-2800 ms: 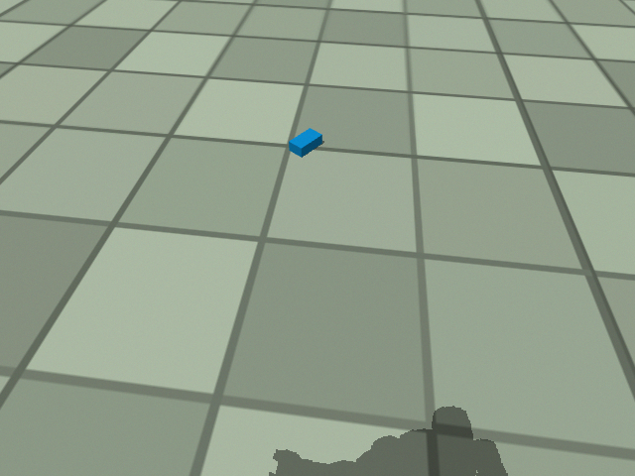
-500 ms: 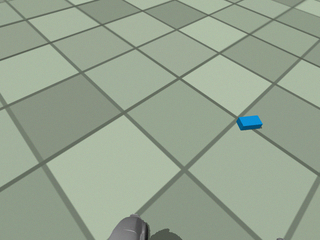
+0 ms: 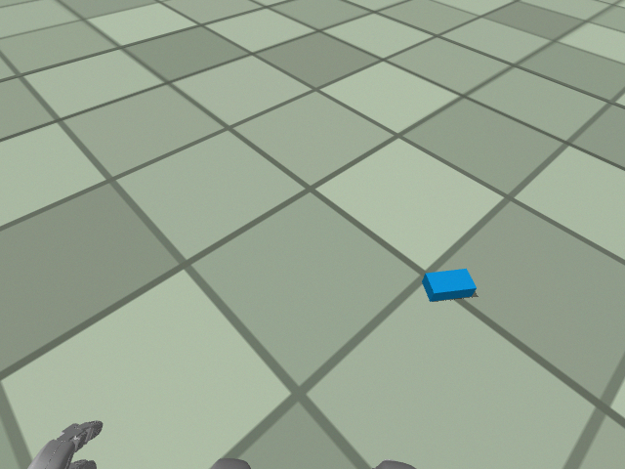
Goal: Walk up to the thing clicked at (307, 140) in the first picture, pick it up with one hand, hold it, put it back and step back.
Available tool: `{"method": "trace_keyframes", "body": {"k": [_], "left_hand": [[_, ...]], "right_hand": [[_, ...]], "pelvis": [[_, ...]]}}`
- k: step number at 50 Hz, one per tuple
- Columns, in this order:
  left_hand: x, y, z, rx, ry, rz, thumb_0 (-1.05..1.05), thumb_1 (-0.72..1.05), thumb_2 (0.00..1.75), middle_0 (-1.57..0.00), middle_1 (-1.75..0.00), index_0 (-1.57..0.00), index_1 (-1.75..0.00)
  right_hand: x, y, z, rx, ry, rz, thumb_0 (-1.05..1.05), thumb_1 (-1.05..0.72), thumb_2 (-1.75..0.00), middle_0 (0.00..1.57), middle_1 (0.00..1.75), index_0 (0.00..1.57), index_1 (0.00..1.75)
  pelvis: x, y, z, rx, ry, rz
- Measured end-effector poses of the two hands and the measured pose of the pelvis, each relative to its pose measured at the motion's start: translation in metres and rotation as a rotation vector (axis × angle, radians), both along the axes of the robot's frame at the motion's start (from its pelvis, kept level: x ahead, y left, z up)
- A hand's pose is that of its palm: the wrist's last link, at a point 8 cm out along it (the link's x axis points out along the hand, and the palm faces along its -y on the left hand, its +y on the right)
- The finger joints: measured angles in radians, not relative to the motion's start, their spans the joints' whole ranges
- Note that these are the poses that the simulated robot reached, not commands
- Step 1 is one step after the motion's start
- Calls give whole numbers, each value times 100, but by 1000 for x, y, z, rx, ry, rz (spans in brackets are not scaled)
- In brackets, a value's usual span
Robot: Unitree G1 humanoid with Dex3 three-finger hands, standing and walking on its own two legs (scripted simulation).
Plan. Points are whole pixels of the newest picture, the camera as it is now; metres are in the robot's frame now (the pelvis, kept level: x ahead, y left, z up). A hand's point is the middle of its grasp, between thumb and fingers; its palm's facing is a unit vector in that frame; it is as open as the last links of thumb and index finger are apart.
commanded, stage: walk up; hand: left
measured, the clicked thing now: (448, 284) +0.86 -0.50 -0.70
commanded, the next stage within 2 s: none
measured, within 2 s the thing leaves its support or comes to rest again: neither
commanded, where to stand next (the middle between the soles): +0.55 -0.80 m, yaw +11 degrees
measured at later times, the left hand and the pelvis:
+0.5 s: hand out of the picture +0.15 +0.13 -0.14, palm faces +0.04 -0.96 -0.26, open 7.4 cm; pelvis +0.12 -0.15 +0.02, yaw +4 degrees
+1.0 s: hand (388, 455) +0.17 -0.09 -0.11, palm faces +0.16 -0.91 -0.37, open 7.4 cm; pelvis +0.23 -0.37 +0.03, yaw +8 degrees
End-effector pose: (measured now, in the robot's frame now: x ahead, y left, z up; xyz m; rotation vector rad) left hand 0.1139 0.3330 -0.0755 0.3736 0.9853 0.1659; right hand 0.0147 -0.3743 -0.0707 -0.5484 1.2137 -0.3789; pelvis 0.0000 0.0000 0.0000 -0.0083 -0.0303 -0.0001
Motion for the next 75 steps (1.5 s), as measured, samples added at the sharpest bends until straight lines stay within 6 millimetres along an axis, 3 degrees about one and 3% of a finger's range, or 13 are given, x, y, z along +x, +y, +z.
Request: {"method": "trace_keyframes", "body": {"k": [7, 13, 18, 24, 31, 37, 44, 49, 54, 57, 62, 69, 75], "left_hand": [[-43, -43, 11, -3, 137, 149, 1, 91, 90, -21, -30, -21, -30], [-52, -72, -14, -33, 217, 217, 1, 91, 90, -21, -30, -20, -30], [-22, -112, -40, -93, 237, 190, 1, 91, 90, -20, -30, -20, -30], [18, -156, -36, -133, 216, 145, 1, 91, 90, -21, -30, -20, -30], [49, -196, -24, -60, 192, 161, 1, 91, 90, -21, -30, -20, -30], [55, -257, -13, 32, 165, 213, 1, 91, 90, -20, -30, -20, -30], [35, -337, 12, -2, 238, 308, 1, 91, 90, -21, -30, -20, -30], [41, -377, 8, -24, 290, 323, 1, 91, 90, -21, -30, -21, -30], [71, -411, -19, -68, 299, 316, 1, 91, 90, -21, -30, -21, -30], [105, -433, -34, -91, 280, 279, 1, 91, 90, -21, -30, -20, -30], [173, -462, -31, -105, 219, 164, 1, 91, 90, -21, -30, -21, -30], [249, -492, -15, -50, 75, 127, 1, 91, 90, -21, -30, -20, -30], [267, -546, -11, 30, 70, 146, 1, 91, 90, -20, -30, -20, -30]], "right_hand": [[112, -11, 11, 95, -98, 139, 1, -91, -90, 20, 30, 20, 30], [178, -15, 17, 109, -123, 257, 1, -90, -90, 21, 30, 20, 30], [194, -45, 19, 56, -149, 229, 0, -90, -90, 21, 30, 21, 30], [194, -100, 44, 8, -151, 178, 1, -90, -90, 21, 30, 21, 30], [200, -195, 44, -39, -94, 167, 1, -90, -90, 21, 30, 21, 30], [230, -290, 13, -62, -48, 128, 1, -90, -90, 21, 30, 20, 30], [293, -301, 10, 69, -42, 185, 1, -90, -90, 20, 30, 20, 30], [330, -302, 7, 127, -6, 270, 1, -90, -90, 21, 30, 20, 30], [362, -312, 0, 125, -9, 307, 1, -90, -90, 21, 30, 20, 30], [369, -331, -3, 99, -42, 281, 1, -90, -90, 21, 30, 21, 30], [368, -379, 16, 55, -113, 180, 1, -90, -90, 21, 30, 21, 30], [365, -470, 27, -6, -75, 175, 1, -90, -90, 21, 30, 21, 30], [386, -571, 5, -52, -29, 143, 1, -90, -90, 21, 30, 21, 30]], "pelvis": [[42, -44, 25, 7, 7, 24], [76, -75, 19, -8, 1, 64], [98, -99, 8, 25, -20, 75], [120, -141, 20, 20, -17, 77], [142, -212, 14, 17, -3, 91], [164, -286, -3, 6, -2, 108], [199, -333, 28, 16, 14, 122], [221, -365, 32, 7, 20, 140], [248, -389, 18, 9, 19, 161], [258, -402, 10, 45, 5, 169], [275, -433, 16, 45, -16, 130], [296, -499, 12, 36, -11, 109], [322, -571, -7, 5, -5, 108]]}}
